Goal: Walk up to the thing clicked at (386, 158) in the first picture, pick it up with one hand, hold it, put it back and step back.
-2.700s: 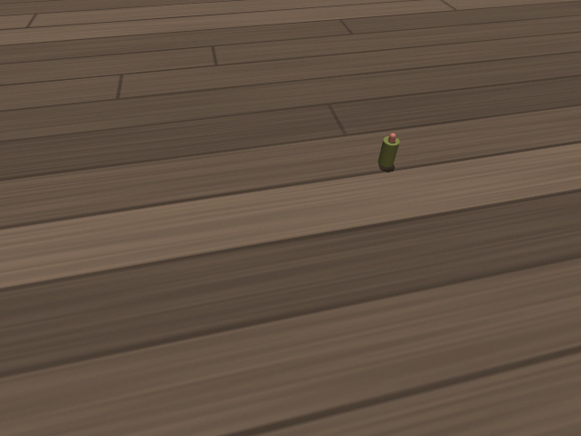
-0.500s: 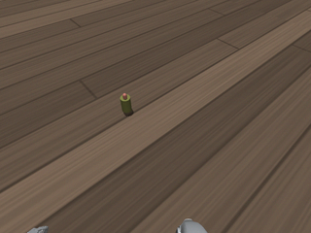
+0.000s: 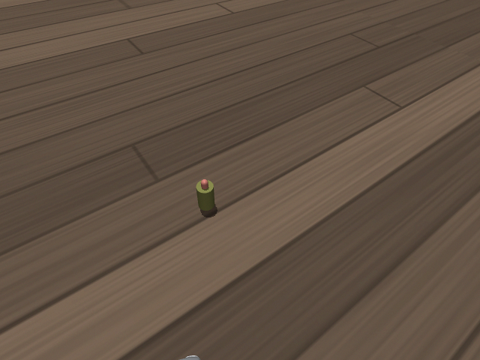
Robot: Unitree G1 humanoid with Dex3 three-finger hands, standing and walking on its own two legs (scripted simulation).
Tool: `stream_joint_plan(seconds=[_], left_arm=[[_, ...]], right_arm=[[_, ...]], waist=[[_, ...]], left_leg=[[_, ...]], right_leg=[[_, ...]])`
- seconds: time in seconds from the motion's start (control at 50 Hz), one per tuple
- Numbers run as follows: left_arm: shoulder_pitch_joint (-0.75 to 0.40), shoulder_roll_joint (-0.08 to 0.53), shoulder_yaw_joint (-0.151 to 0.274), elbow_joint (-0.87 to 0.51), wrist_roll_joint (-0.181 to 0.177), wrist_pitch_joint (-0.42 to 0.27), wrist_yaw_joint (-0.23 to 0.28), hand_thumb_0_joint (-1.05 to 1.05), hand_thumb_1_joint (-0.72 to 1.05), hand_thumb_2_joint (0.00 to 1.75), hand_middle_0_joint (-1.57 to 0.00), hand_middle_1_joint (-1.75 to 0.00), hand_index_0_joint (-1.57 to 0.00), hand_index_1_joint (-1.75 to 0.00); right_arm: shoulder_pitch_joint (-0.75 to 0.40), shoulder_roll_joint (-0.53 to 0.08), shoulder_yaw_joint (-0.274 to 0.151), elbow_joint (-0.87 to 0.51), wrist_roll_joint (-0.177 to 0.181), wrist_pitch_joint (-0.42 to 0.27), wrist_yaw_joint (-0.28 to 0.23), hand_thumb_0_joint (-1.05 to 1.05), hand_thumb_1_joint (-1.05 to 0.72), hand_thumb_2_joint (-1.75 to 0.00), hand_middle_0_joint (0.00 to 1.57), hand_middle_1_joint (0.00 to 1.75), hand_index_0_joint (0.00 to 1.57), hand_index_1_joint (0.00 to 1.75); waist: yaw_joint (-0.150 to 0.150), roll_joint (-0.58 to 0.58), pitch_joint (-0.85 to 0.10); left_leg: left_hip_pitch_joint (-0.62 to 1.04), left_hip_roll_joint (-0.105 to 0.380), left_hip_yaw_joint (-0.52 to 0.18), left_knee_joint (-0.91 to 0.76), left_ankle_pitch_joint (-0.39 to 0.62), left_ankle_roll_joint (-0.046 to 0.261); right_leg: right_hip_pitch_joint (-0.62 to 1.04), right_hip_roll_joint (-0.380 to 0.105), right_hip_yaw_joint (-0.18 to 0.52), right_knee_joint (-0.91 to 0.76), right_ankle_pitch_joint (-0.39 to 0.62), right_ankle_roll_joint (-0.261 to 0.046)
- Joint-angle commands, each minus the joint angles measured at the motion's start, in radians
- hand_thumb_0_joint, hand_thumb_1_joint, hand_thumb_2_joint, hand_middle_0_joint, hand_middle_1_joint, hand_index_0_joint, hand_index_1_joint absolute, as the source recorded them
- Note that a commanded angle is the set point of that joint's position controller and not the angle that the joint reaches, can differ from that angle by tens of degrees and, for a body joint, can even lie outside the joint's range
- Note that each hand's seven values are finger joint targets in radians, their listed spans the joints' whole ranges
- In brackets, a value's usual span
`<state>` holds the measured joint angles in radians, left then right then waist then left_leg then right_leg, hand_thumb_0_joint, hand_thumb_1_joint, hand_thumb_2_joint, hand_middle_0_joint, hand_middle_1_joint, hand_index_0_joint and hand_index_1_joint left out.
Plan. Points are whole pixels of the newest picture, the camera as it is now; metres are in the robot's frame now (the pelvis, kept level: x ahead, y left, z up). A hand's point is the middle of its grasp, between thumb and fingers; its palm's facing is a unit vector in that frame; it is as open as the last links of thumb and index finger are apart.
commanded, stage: walk up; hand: left
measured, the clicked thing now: (205, 192) +0.97 +0.19 -0.66
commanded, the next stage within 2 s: none
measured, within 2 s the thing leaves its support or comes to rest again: neither
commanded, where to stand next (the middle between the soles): +0.62 +0.00 m, yaw -1 degrees
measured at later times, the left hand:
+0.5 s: hand (131, 269) +0.32 +0.25 -0.12, palm faces -0.06 -0.91 -0.42, open 7.4 cm
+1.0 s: hand (127, 234) +0.42 +0.29 -0.15, palm faces -0.04 -0.94 -0.34, open 7.4 cm
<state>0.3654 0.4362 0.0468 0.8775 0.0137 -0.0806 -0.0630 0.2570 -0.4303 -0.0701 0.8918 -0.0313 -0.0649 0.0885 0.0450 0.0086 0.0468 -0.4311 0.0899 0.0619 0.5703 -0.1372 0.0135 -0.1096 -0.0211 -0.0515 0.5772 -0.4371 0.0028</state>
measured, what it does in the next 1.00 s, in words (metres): walks ahead: right foot, then left foot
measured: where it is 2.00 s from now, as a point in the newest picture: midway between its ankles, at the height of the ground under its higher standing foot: (240, 273)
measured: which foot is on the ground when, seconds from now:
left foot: down 0.00-0.44, up 0.46-0.82, down 0.84-1.00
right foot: down 0.00-0.02, up 0.04-0.40, down 0.42-0.88, up 0.90-1.00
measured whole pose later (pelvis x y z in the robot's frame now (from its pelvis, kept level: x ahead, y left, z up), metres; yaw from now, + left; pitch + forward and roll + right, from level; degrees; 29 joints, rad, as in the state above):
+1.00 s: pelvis +0.39 +0.02 +0.01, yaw +1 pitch -3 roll -1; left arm 0.33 0.44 0.03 0.92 0.00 -0.05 -0.03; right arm 0.26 -0.40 -0.05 0.84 -0.01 -0.07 0.06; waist 0.00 -0.05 0.08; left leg -0.31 0.04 0.09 0.58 -0.22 0.04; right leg -0.41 -0.05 0.01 1.08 -0.39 -0.05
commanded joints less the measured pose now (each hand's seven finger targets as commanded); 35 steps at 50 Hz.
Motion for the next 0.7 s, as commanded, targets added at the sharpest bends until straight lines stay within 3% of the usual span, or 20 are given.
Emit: stream_joint_plan(seconds=[0.0,0.02,0.06,0.1,0.12,0.18,0.22,0.28,0.34,0.38,0.4,0.42,0.44,0.46,0.48,0.5,0.54,0.58,0.62,0.68], left_arm=[[-0.019,0.132,0.029,-0.105,-0.025,-0.021,0.028,0.00,0.90,0.90,-0.20,-0.30,-0.20,-0.30],[-0.041,0.234,0.047,-0.080,-0.014,-0.015,0.045,0.00,0.90,0.90,-0.20,-0.30,-0.20,-0.30],[-0.014,0.234,0.042,-0.040,-0.024,-0.014,0.040,0.00,0.90,0.90,-0.20,-0.30,-0.20,-0.30],[0.012,0.222,0.046,-0.009,-0.023,-0.008,0.030,0.00,0.90,0.90,-0.20,-0.30,-0.20,-0.30],[0.021,0.207,0.045,-0.005,-0.020,-0.003,0.022,0.00,0.90,0.90,-0.20,-0.30,-0.20,-0.30],[-0.047,0.184,0.046,-0.029,-0.008,0.005,0.003,0.00,0.90,0.90,-0.20,-0.30,-0.20,-0.30],[-0.097,0.178,0.049,-0.044,0.000,0.006,-0.007,0.00,0.90,0.90,-0.20,-0.30,-0.20,-0.30],[-0.139,0.164,0.056,-0.045,-0.001,0.002,-0.013,0.00,0.90,0.90,-0.20,-0.30,-0.20,-0.30],[-0.114,0.163,0.066,-0.030,-0.002,-0.004,-0.009,0.00,0.90,0.90,-0.20,-0.30,-0.20,-0.30],[-0.019,0.202,0.086,0.000,0.001,-0.016,0.006,0.00,0.90,0.90,-0.20,-0.30,-0.20,-0.30],[0.074,0.253,0.107,0.012,0.006,-0.027,0.020,0.00,0.90,0.90,-0.20,-0.30,-0.20,-0.30],[0.102,0.341,0.120,-0.010,0.004,-0.038,0.034,0.00,0.90,0.90,-0.20,-0.30,-0.20,-0.30],[0.072,0.351,0.113,-0.017,-0.008,-0.031,0.035,0.00,0.90,0.90,-0.20,-0.30,-0.20,-0.30],[0.022,0.327,0.106,-0.035,-0.019,-0.029,0.037,0.00,0.90,0.90,-0.20,-0.30,-0.20,-0.30],[-0.023,0.298,0.100,-0.045,-0.022,-0.030,0.041,0.00,0.90,0.90,-0.20,-0.30,-0.20,-0.30],[-0.049,0.269,0.090,-0.053,-0.021,-0.030,0.043,0.00,0.90,0.90,-0.20,-0.30,-0.20,-0.30],[-0.077,0.250,0.081,-0.064,-0.017,-0.033,0.041,0.00,0.90,0.90,-0.20,-0.30,-0.20,-0.30],[-0.073,0.244,0.081,-0.076,-0.013,-0.035,0.041,0.00,0.90,0.90,-0.20,-0.30,-0.20,-0.30],[-0.070,0.251,0.086,-0.091,-0.006,-0.038,0.038,0.00,0.90,0.90,-0.20,-0.30,-0.20,-0.30],[-0.043,0.255,0.088,-0.088,-0.004,-0.038,0.035,0.00,0.90,0.90,-0.20,-0.30,-0.20,-0.30]], right_arm=[[0.259,-0.348,-0.115,-0.042,-0.005,-0.051,-0.044,0.00,-0.90,-0.90,0.20,0.30,0.20,0.30],[0.207,-0.359,-0.119,-0.055,0.032,-0.044,-0.043,0.00,-0.90,-0.90,0.20,0.30,0.20,0.30],[0.097,-0.281,-0.086,-0.085,0.039,-0.040,-0.052,0.00,-0.90,-0.90,0.20,0.30,0.20,0.30],[0.057,-0.240,-0.063,-0.091,0.040,-0.044,-0.054,0.00,-0.90,-0.90,0.20,0.30,0.20,0.30],[0.044,-0.240,-0.062,-0.096,0.037,-0.045,-0.052,0.00,-0.90,-0.90,0.20,0.30,0.20,0.30],[0.055,-0.249,-0.062,-0.104,0.026,-0.046,-0.050,0.00,-0.90,-0.90,0.20,0.30,0.20,0.30],[0.056,-0.265,-0.067,-0.109,0.028,-0.046,-0.047,0.00,-0.90,-0.90,0.20,0.30,0.20,0.30],[0.057,-0.262,-0.063,-0.113,0.031,-0.044,-0.042,0.00,-0.90,-0.90,0.20,0.30,0.20,0.30],[0.017,-0.259,-0.060,-0.126,0.033,-0.033,-0.042,0.00,-0.90,-0.90,0.20,0.30,0.20,0.30],[0.038,-0.208,-0.039,-0.134,0.030,-0.025,-0.046,0.00,-0.90,-0.90,0.20,0.30,0.20,0.30],[0.075,-0.151,-0.017,-0.137,0.030,-0.027,-0.046,0.00,-0.90,-0.90,0.20,0.30,0.20,0.30],[0.097,-0.104,0.004,-0.154,0.029,-0.021,-0.046,0.00,-0.90,-0.90,0.20,0.30,0.20,0.30],[0.055,-0.208,-0.027,-0.130,0.026,-0.009,-0.059,0.00,-0.90,-0.90,0.20,0.30,0.20,0.30],[0.045,-0.230,-0.032,-0.113,0.031,-0.006,-0.061,0.00,-0.90,-0.90,0.20,0.30,0.20,0.30],[0.063,-0.223,-0.031,-0.096,0.040,-0.009,-0.058,0.00,-0.90,-0.90,0.20,0.30,0.20,0.30],[0.087,-0.213,-0.029,-0.077,0.042,-0.008,-0.056,0.00,-0.90,-0.90,0.20,0.30,0.20,0.30],[0.122,-0.198,-0.033,-0.049,0.032,-0.001,-0.045,0.00,-0.90,-0.90,0.20,0.30,0.20,0.30],[0.111,-0.188,-0.039,-0.047,0.022,0.005,-0.035,0.00,-0.90,-0.90,0.20,0.30,0.20,0.30],[0.062,-0.180,-0.041,-0.062,0.014,0.008,-0.024,0.00,-0.90,-0.90,0.20,0.30,0.20,0.30],[-0.018,-0.160,-0.041,-0.091,0.009,0.002,-0.014,0.00,-0.90,-0.90,0.20,0.30,0.20,0.30]], waist=[[-0.160,0.309,-0.136],[-0.150,0.171,-0.121],[-0.090,0.088,-0.024],[-0.059,0.130,0.000],[-0.055,0.147,-0.005],[-0.067,0.161,0.016],[-0.079,0.143,0.023],[-0.077,0.132,0.034],[-0.038,0.112,0.006],[0.018,-0.006,-0.061],[0.063,-0.197,-0.116],[0.057,-0.328,-0.111],[0.063,-0.193,-0.076],[0.042,-0.120,-0.023],[0.022,-0.110,-0.009],[-0.001,-0.126,-0.004],[-0.031,-0.166,0.000],[-0.028,-0.157,0.002],[-0.012,-0.153,0.015],[0.006,-0.153,0.021]], left_leg=[[0.616,0.321,-0.654,-0.334,-0.432,0.160],[0.532,0.368,-0.696,-0.335,-0.451,0.233],[0.395,0.274,-0.431,-0.327,-0.299,0.190],[0.295,0.216,-0.257,-0.325,-0.144,0.173],[0.274,0.205,-0.216,-0.331,-0.126,0.183],[0.281,0.195,-0.167,-0.351,-0.134,0.216],[0.277,0.203,-0.153,-0.353,-0.166,0.229],[0.226,0.165,-0.102,-0.324,-0.133,0.191],[0.157,0.155,-0.071,-0.221,-0.119,0.165],[0.071,0.108,-0.038,-0.011,-0.105,0.120],[-0.014,0.015,0.040,0.286,-0.129,0.084],[-0.217,-0.100,0.015,0.520,-0.385,0.033],[-0.254,-0.071,-0.075,0.601,-0.398,0.034],[-0.260,-0.033,-0.143,0.619,-0.333,0.034],[-0.255,-0.016,-0.145,0.601,-0.285,0.034],[-0.215,0.002,-0.141,0.548,-0.255,0.030],[-0.129,0.011,-0.122,0.466,-0.212,0.012],[-0.112,0.011,-0.091,0.366,-0.184,-0.008],[-0.109,0.016,-0.062,0.274,-0.159,-0.015],[-0.105,0.019,-0.040,0.154,-0.090,-0.008]], right_leg=[[-0.606,0.089,0.030,0.528,-0.042,-0.052],[-0.599,0.021,0.140,0.620,-0.071,-0.065],[-0.561,-0.032,0.175,0.596,0.063,-0.055],[-0.491,-0.077,0.132,0.496,0.100,-0.038],[-0.460,-0.079,0.103,0.453,0.112,-0.026],[-0.461,-0.097,0.062,0.310,0.136,0.000],[-0.454,-0.105,0.039,0.220,0.169,-0.003],[-0.358,-0.076,-0.001,0.083,0.282,-0.014],[-0.183,-0.039,-0.035,0.015,0.312,-0.026],[0.044,-0.010,-0.008,-0.031,0.226,-0.048],[0.160,-0.129,0.176,-0.157,0.052,-0.081],[0.224,-0.365,0.602,-0.304,-0.074,-0.164],[0.153,-0.426,0.709,-0.345,-0.125,-0.257],[0.089,-0.402,0.618,-0.336,-0.066,-0.266],[0.076,-0.359,0.500,-0.317,0.045,-0.261],[0.029,-0.311,0.399,-0.310,0.126,-0.230],[-0.062,-0.266,0.264,-0.308,0.235,-0.217],[-0.083,-0.251,0.201,-0.309,0.233,-0.227],[-0.101,-0.259,0.190,-0.336,0.104,-0.239],[-0.071,-0.253,0.163,-0.323,0.114,-0.225]])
